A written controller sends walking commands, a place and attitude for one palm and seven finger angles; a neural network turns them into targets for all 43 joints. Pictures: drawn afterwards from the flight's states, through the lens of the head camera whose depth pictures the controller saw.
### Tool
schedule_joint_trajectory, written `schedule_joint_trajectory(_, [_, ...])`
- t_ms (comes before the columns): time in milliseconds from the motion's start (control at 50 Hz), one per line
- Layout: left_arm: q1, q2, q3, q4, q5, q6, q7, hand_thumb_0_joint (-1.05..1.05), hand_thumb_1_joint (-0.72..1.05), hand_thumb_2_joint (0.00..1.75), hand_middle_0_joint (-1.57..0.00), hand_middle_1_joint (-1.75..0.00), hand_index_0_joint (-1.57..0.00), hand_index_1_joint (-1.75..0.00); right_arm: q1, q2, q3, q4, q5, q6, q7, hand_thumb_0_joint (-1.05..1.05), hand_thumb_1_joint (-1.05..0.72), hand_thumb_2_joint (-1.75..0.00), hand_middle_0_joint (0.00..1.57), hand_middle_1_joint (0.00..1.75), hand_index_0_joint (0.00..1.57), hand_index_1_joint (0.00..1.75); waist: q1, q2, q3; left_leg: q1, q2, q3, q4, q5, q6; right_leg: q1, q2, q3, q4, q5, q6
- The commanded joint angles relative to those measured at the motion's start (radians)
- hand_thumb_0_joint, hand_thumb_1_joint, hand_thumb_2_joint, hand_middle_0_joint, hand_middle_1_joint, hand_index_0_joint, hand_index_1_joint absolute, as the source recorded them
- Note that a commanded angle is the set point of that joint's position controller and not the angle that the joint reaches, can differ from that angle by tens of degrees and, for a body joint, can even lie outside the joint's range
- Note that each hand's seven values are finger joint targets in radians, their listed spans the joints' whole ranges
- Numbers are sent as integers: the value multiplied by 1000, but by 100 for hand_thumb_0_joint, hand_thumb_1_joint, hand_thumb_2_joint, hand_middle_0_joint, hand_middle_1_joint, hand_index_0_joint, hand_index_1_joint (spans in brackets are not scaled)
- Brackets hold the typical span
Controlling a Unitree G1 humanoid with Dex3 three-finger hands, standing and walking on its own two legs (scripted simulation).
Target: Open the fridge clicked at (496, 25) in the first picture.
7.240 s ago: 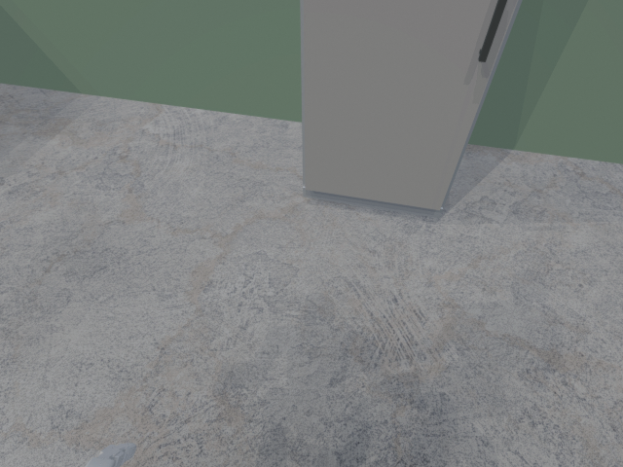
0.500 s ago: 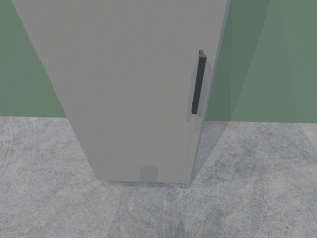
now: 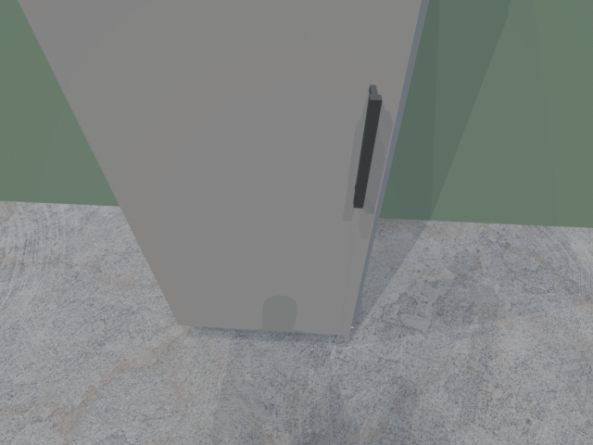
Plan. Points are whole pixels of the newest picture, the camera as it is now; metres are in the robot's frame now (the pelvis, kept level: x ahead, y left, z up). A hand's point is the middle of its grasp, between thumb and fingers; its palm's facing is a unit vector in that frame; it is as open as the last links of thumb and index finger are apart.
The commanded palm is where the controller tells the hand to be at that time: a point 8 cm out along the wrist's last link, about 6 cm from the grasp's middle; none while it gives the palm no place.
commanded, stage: look again from close up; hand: right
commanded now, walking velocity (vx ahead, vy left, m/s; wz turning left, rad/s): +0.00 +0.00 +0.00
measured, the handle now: (365, 151) +0.59 -0.09 +0.10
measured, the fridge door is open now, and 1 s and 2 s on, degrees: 0 0 0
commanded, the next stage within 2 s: shuffle to correct the standing spot in 1.48 s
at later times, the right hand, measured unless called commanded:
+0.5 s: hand out of the picture -0.05 -0.15 -0.18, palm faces +0.05 +0.98 -0.17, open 7.4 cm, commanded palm none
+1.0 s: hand out of the picture -0.03 -0.14 -0.18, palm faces +0.04 +0.99 -0.16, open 7.4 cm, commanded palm none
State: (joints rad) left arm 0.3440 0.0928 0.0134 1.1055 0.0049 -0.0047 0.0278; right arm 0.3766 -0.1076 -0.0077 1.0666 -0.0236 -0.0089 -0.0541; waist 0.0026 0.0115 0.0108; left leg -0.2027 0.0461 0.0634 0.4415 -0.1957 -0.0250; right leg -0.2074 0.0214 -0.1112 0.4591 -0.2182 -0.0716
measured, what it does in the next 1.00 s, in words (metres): stands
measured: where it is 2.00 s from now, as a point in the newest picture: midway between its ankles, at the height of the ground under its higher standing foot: outside the picture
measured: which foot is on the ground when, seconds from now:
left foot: down 0.00-1.00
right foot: down 0.00-1.00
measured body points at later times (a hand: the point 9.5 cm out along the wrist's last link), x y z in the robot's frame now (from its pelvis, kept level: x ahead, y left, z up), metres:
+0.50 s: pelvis -0.01 +0.00 +0.00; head -0.02 +0.00 +0.45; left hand -0.02 +0.21 -0.16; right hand -0.05 -0.21 -0.16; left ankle +0.03 +0.14 -0.74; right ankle +0.03 -0.07 -0.74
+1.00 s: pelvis -0.01 +0.01 +0.00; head -0.01 +0.01 +0.45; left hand -0.03 +0.23 -0.16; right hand -0.03 -0.19 -0.16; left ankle +0.03 +0.14 -0.74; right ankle +0.03 -0.07 -0.74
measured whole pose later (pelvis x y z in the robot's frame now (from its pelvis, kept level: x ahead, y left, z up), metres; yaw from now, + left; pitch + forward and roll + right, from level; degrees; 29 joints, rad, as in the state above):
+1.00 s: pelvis -0.01 +0.01 +0.00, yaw +0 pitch -2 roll +0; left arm 0.33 0.12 0.01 1.11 0.01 0.01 0.02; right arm 0.35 -0.12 -0.01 1.08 -0.02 -0.02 -0.04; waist 0.01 0.01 0.02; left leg -0.23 0.03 0.07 0.44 -0.18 -0.01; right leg -0.24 0.00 -0.11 0.46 -0.20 -0.05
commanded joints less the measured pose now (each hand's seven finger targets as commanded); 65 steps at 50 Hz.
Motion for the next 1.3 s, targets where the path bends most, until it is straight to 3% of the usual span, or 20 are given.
schedule_joint_trajectory(0, [62, 107, 19, -32, 3, -16, 2, 0, 90, 90, -20, -30, -20, -30, 93, -65, -8, -23, 1, -9, 0, 0, -90, -90, 20, 30, 20, 30, -2, -5, 86, -9, 59, -76, -61, 33, 41, -87, -143, 170, -168, -76, 30])
schedule_joint_trajectory(120, [46, 125, 20, -36, 4, -12, -1, 0, 90, 90, -20, -30, -20, -30, 91, -73, -7, -19, 0, -6, 1, 0, -90, -90, 20, 30, 20, 30, -2, -42, 102, -21, 55, -72, -60, 2, 37, -97, -149, 186, -204, -147, 31])
schedule_joint_trajectory(300, [32, 142, 25, -45, 5, -4, -5, 0, 90, 90, -20, -30, -20, -30, 97, -77, -9, -9, -4, -4, 4, 0, -90, -90, 20, 30, 20, 30, -3, -17, 114, -40, 50, -76, -65, -46, 34, -115, -150, 199, -227, -228, 31])
schedule_joint_trajectory(360, [34, 140, 25, -44, 4, -6, -6, 0, 90, 90, -20, -30, -20, -30, 94, -81, -9, -12, -5, -8, 3, 0, -90, -90, 20, 30, 20, 30, 0, -7, 89, -35, 56, -83, -72, -29, 37, -92, -146, 188, -209, -184, 31])
schedule_joint_trajectory(600, [43, 130, 21, -37, 7, -2, -8, 0, 90, 90, -20, -30, -20, -30, 85, -89, -13, -12, -3, -10, 4, 0, -90, -90, 20, 30, 20, 30, 2, -10, 106, -74, 58, -106, -95, -109, 43, -103, -136, 174, -189, -201, 34])
schedule_joint_trajectory(720, [53, 119, 19, -31, 8, -4, -8, 0, 90, 90, -20, -30, -20, -30, 78, -99, -15, -17, 0, -16, 6, 0, -90, -90, 20, 30, 20, 30, 5, 23, 87, -87, 73, -127, -123, -135, 51, -76, -120, 146, -141, -128, 36])
schedule_joint_trajectory(820, [51, 120, 17, -27, 9, -3, -8, 0, 90, 90, -20, -30, -20, -30, 69, -101, -14, -17, 1, -14, 7, 0, -90, -90, 20, 30, 20, 30, 3, -10, 109, -92, 67, -122, -121, -147, 50, -100, -124, 156, -152, -158, 38])
schedule_joint_trajectory(960, [54, 121, 15, -26, 8, -8, -7, 0, 90, 90, -20, -30, -20, -30, 56, -103, -15, -19, 1, -17, 7, 0, -90, -90, 20, 30, 20, 30, 2, -4, 79, -53, 69, -117, -111, -85, 53, -90, -127, 152, -143, -105, 38])
schedule_joint_trajectory(1020, [49, 124, 15, -23, 9, -9, -6, 0, 90, 90, -20, -30, -20, -30, 52, -101, -13, -15, 3, -16, 7, 0, -90, -90, 20, 30, 20, 30, 1, -28, 76, -50, 66, -107, -103, -72, 51, -83, -133, 158, -156, -113, 40])
schedule_joint_trajectory(1140, [42, 135, 15, -21, 7, -11, -6, 0, 90, 90, -20, -30, -20, -30, 42, -106, -12, -15, 2, -17, 7, 0, -90, -90, 20, 30, 20, 30, 0, -9, 70, -28, 66, -102, -99, -24, 50, -72, -138, 162, -158, -80, 38])
schedule_joint_trajectory(1280, [20, 145, 18, -25, 7, -11, -6, 0, 90, 90, -20, -30, -20, -30, 34, -112, -12, -11, 0, -15, 9, 0, -90, -90, 20, 30, 20, 30, -1, -16, 84, -31, 63, -99, -99, -34, 45, -76, -142, 170, -182, -121, 37])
